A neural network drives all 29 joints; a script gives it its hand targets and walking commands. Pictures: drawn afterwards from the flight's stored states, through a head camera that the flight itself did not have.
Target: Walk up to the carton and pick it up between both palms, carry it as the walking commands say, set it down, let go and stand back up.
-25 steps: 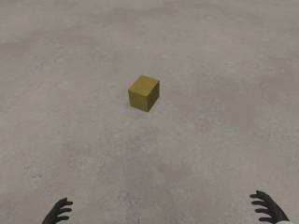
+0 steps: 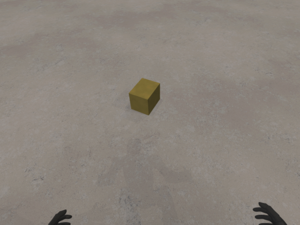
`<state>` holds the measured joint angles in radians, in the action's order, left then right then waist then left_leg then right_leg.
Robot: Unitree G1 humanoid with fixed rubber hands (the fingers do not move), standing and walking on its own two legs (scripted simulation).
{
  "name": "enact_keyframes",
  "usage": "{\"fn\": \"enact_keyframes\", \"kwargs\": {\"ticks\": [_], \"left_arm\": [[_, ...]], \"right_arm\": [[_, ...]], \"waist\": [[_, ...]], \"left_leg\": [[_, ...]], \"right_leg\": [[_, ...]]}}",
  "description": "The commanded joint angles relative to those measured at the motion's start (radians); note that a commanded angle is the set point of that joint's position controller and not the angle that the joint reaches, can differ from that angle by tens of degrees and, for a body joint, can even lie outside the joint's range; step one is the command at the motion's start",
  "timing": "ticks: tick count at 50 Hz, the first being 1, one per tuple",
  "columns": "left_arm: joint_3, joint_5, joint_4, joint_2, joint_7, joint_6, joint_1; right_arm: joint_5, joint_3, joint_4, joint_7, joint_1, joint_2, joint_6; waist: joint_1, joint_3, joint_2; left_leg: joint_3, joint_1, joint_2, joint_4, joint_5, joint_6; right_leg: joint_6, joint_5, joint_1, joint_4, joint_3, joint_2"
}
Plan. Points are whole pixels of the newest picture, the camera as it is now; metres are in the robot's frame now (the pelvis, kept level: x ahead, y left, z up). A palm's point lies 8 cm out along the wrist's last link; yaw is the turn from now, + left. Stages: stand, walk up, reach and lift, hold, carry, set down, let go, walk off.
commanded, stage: stand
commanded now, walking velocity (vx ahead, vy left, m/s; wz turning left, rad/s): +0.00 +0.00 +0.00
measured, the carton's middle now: (145, 96) +1.29 +0.08 -0.67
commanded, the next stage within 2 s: walk up in 1.14 s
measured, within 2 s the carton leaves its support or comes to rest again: neither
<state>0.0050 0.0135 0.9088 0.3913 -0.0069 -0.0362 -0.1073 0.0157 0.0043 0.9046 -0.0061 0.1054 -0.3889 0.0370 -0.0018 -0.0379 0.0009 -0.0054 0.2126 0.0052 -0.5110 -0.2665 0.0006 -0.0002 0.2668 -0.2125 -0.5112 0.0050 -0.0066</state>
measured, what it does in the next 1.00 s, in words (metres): stands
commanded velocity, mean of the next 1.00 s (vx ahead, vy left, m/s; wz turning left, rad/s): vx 0.00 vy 0.00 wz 0.00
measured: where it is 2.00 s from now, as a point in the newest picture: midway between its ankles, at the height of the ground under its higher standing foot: outside the picture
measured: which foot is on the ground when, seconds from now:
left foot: down 0.00-1.00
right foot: down 0.00-1.00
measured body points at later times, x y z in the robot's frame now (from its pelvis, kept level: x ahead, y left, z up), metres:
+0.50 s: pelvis +0.00 +0.00 +0.01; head +0.00 +0.00 +0.46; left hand +0.11 +0.31 -0.10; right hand +0.11 -0.31 -0.10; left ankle +0.01 +0.12 -0.74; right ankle +0.01 -0.12 -0.74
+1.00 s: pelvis +0.00 +0.00 +0.01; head +0.01 +0.00 +0.46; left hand +0.11 +0.32 -0.10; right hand +0.11 -0.32 -0.10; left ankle +0.01 +0.12 -0.74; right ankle +0.01 -0.12 -0.74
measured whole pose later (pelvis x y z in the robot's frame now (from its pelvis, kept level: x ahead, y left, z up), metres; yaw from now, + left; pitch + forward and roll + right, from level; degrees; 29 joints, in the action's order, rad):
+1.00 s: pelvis +0.00 +0.00 +0.01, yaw +0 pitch -2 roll +0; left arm 0.00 0.01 1.06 0.40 0.00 -0.02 -0.08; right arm 0.01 0.01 1.06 0.00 0.09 -0.40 0.02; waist 0.00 -0.04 0.00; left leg 0.00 0.12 0.00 -0.34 -0.18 0.00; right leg 0.00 0.18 -0.12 -0.34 0.01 -0.01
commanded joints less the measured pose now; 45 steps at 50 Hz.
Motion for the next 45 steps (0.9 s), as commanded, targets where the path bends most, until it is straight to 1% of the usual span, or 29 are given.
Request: {"fn": "enact_keyframes", "kwargs": {"ticks": [1,10,19,45], "left_arm": [[0.034,-0.001,-0.028,0.168,0.004,-0.011,0.048],[0.028,-0.001,0.036,0.171,0.005,-0.007,0.061],[0.026,-0.002,0.075,0.175,0.007,-0.003,0.066],[0.025,-0.004,0.106,0.18,0.01,0.004,0.061]], "right_arm": [[-0.001,0.034,-0.03,0.004,-0.048,-0.166,0.01],[-0.002,0.031,0.036,0.005,-0.06,-0.17,0.006],[-0.003,0.03,0.078,0.006,-0.064,-0.174,0.003],[-0.004,0.031,0.109,0.009,-0.057,-0.179,-0.005]], "waist": [[0.0,0.067,-0.003],[0.001,0.06,-0.001],[0.0,0.053,-0.001],[0.001,0.054,-0.002]], "left_leg": [[0.098,-0.026,0.101,0.118,0.147,0.044],[0.098,-0.056,0.109,0.172,0.152,0.035],[0.098,-0.067,0.115,0.2,0.144,0.031],[0.098,-0.087,0.121,0.222,0.179,0.028]], "right_leg": [[0.047,-0.151,0.029,0.115,-0.099,-0.101],[0.039,-0.156,0.058,0.17,-0.101,-0.11],[0.036,-0.148,0.069,0.198,-0.101,-0.115],[0.032,-0.179,0.091,0.222,-0.097,-0.123]]}}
